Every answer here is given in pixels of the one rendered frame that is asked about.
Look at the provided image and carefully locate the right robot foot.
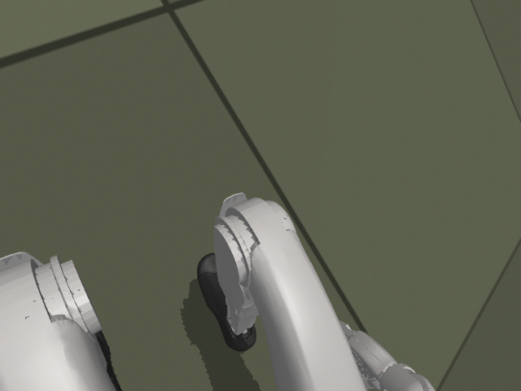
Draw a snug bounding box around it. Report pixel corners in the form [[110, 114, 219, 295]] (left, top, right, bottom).
[[197, 253, 256, 352]]

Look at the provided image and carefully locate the left robot foot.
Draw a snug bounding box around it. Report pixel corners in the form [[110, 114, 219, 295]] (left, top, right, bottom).
[[95, 330, 122, 391]]

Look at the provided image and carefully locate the right robot arm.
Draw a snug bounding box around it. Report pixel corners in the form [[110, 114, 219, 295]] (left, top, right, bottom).
[[379, 363, 435, 391]]

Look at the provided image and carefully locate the right robot hand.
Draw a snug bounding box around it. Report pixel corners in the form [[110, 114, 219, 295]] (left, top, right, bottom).
[[339, 320, 398, 391]]

